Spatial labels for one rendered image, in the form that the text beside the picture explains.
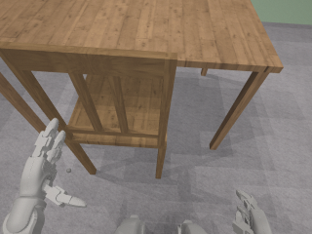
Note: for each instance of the left robot thigh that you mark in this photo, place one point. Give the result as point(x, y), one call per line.
point(131, 225)

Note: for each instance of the robot thigh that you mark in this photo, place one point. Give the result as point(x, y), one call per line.
point(189, 228)
point(131, 225)

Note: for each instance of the table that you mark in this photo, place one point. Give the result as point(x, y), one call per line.
point(207, 34)

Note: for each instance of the robot left forearm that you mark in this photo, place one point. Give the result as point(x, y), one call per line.
point(26, 217)

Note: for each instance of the chair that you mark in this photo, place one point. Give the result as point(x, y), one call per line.
point(125, 99)

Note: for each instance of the right robot thigh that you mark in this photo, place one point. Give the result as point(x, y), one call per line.
point(189, 228)

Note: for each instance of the right robot hand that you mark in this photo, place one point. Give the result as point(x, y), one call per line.
point(256, 221)

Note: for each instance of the left robot hand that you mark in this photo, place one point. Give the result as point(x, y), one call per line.
point(41, 164)

